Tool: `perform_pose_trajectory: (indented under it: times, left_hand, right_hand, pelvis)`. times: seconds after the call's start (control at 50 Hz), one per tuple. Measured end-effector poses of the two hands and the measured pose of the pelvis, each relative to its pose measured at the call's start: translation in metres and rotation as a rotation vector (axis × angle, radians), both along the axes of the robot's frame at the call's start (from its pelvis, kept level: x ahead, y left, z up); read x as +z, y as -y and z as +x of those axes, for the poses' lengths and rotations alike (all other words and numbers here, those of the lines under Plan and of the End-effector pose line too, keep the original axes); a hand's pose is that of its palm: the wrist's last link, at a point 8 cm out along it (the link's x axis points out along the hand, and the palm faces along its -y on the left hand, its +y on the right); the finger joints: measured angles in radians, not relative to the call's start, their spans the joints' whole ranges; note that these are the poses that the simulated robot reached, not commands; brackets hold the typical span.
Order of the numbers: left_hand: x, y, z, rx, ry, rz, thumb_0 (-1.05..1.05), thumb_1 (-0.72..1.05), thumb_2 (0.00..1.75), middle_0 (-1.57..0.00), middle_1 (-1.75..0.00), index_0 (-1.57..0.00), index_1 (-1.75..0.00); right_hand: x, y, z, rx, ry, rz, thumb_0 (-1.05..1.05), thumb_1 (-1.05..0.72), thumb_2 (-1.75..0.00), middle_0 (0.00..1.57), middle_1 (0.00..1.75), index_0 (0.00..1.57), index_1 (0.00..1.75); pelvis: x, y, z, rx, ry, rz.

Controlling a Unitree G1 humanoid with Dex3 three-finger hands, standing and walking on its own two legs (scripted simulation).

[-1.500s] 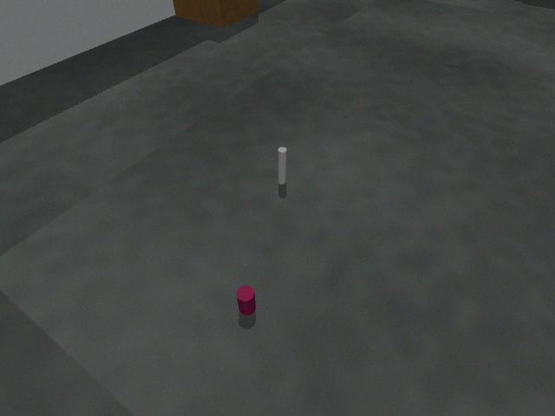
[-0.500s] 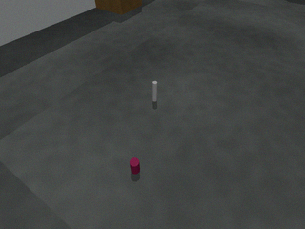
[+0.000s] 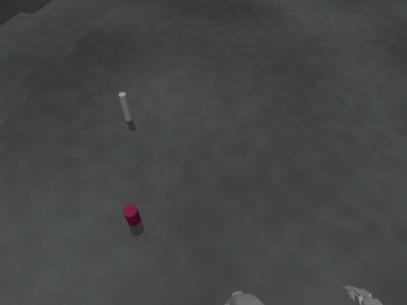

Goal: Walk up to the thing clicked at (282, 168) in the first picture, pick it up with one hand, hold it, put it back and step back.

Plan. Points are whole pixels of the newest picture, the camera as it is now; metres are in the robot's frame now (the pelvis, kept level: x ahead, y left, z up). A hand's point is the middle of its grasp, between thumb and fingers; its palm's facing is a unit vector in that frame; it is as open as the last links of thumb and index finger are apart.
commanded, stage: walk up
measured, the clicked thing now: (125, 107) +1.33 +0.47 -0.67
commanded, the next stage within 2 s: none
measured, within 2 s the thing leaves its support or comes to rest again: neither
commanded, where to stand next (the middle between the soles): +0.06 -0.03 m, yaw -63 degrees
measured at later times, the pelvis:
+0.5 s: pelvis +0.03 +0.00 -0.01, yaw -26 degrees
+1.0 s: pelvis +0.02 +0.02 -0.03, yaw -46 degrees
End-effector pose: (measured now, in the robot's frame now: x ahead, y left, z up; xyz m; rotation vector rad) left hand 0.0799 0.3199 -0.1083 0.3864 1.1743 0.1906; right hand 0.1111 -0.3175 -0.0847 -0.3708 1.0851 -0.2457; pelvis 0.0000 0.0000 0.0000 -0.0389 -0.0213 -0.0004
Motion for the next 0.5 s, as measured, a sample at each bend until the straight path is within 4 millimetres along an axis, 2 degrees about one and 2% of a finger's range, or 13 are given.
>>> perform_pose_trajectory:
  times: [0.08, 0.14, 0.2, 0.3, 0.34, 0.4, 0.5]
  left_hand:
    - [0.010, -0.004, 0.043, -0.107, 0.041, -0.003, 0.01, 0.91, 0.90, -0.20, -0.30, -0.20, -0.30]
    - [0.014, 0.004, 0.076, -0.200, 0.052, 0.007, 0.01, 0.91, 0.90, -0.20, -0.30, -0.20, -0.29]
    - [0.016, 0.021, 0.110, -0.297, 0.067, 0.019, 0.01, 0.91, 0.90, -0.20, -0.30, -0.20, -0.29]
    - [0.017, 0.064, 0.158, -0.430, 0.133, 0.033, 0.01, 0.91, 0.90, -0.20, -0.30, -0.20, -0.29]
    - [0.020, 0.079, 0.169, -0.465, 0.167, 0.019, 0.01, 0.91, 0.90, -0.20, -0.30, -0.20, -0.29]
    - [0.023, 0.096, 0.176, -0.494, 0.170, -0.009, 0.01, 0.90, 0.90, -0.20, -0.30, -0.20, -0.30]
    - [0.017, 0.111, 0.192, -0.556, 0.156, -0.042, 0.01, 0.90, 0.90, -0.21, -0.30, -0.20, -0.30]
  right_hand:
    - [0.000, 0.001, -0.044, -0.095, -0.012, 0.002, 0.01, -0.90, -0.90, 0.20, 0.30, 0.21, 0.30]
    - [-0.007, 0.004, -0.073, -0.155, -0.022, 0.015, 0.01, -0.90, -0.90, 0.21, 0.30, 0.21, 0.30]
    - [-0.019, 0.007, -0.102, -0.220, -0.035, 0.034, 0.01, -0.90, -0.90, 0.21, 0.30, 0.21, 0.30]
    - [-0.046, 0.012, -0.142, -0.343, -0.079, 0.074, 0.01, -0.90, -0.90, 0.20, 0.30, 0.20, 0.30]
    - [-0.048, 0.008, -0.148, -0.371, -0.100, 0.092, 0.01, -0.90, -0.90, 0.20, 0.30, 0.20, 0.30]
    - [-0.043, 0.000, -0.148, -0.401, -0.073, 0.112, 0.02, -0.91, -0.90, 0.20, 0.30, 0.20, 0.30]
    - [-0.033, -0.005, -0.141, -0.444, 0.001, 0.082, 0.01, -0.90, -0.90, 0.21, 0.30, 0.20, 0.30]
  pelvis:
    - [0.001, -0.005, 0.004, -0.075, -0.001, 0.007]
    - [-0.002, -0.007, 0.006, -0.139, 0.000, 0.016]
    - [-0.009, -0.006, 0.010, -0.199, -0.001, 0.026]
    - [-0.022, 0.004, 0.016, -0.269, 0.005, 0.003]
    - [-0.021, 0.006, 0.018, -0.321, 0.015, 0.024]
    - [-0.014, 0.006, 0.023, -0.380, 0.024, 0.040]
    - [-0.014, 0.000, 0.033, -0.456, 0.026, 0.038]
